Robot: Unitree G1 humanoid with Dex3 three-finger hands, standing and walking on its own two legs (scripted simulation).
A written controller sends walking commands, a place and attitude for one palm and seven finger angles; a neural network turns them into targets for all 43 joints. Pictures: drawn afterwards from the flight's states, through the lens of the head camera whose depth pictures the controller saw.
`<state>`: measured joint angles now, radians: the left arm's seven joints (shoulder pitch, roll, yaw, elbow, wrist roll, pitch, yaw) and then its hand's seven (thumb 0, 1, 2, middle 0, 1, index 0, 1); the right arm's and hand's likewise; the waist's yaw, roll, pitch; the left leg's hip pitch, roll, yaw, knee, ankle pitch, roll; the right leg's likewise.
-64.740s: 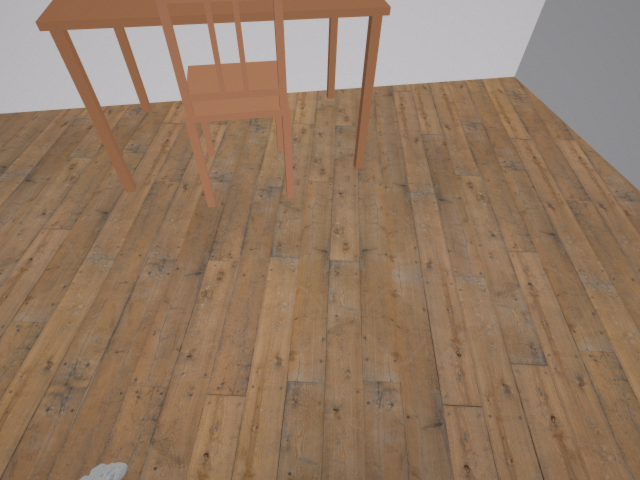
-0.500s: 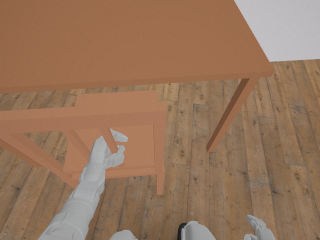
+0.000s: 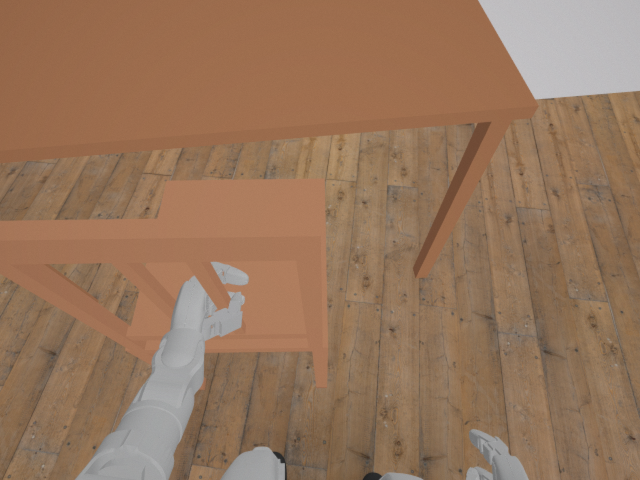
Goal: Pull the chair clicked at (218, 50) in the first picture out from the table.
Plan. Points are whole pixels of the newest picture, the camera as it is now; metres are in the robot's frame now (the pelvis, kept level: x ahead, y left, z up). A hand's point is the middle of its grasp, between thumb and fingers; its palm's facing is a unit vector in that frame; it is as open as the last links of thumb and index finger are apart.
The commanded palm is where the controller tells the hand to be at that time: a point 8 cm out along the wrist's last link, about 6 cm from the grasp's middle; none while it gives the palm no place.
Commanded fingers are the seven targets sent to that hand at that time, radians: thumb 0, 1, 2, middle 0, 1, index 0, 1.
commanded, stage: step backward, pulling the chair out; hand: left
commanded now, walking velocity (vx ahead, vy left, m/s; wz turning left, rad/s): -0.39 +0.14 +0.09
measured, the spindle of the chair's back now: (163, 300) +0.34 +0.26 -0.07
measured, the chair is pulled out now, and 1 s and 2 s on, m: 0.14 0.39 0.49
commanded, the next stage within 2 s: stop walking, hand still on the chair in 1.00 s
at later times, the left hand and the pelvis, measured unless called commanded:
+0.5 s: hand (233, 399) +0.21 +0.13 -0.07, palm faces +0.00 -0.98 -0.18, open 5.1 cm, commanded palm +0.19 +0.18 -0.06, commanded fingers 0.00 0.90 0.90 -0.50 -1.45 -0.50 -1.45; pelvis -0.11 -0.01 +0.00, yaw +0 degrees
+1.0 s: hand out of the picture +0.07 +0.11 -0.06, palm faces -0.06 -0.99 -0.13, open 4.9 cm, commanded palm +0.06 +0.17 -0.07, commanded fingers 0.00 0.90 0.90 -0.50 -1.45 -0.50 -1.45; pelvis -0.24 +0.01 +0.00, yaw +4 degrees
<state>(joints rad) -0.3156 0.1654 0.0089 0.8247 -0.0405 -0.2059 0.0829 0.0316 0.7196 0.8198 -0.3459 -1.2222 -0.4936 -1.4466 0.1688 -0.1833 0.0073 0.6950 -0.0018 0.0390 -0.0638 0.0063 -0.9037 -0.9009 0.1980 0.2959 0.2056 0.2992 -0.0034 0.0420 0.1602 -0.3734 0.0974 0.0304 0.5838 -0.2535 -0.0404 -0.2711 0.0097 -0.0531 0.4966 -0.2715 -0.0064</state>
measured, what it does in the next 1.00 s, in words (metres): walks backwards: left foot, then right foot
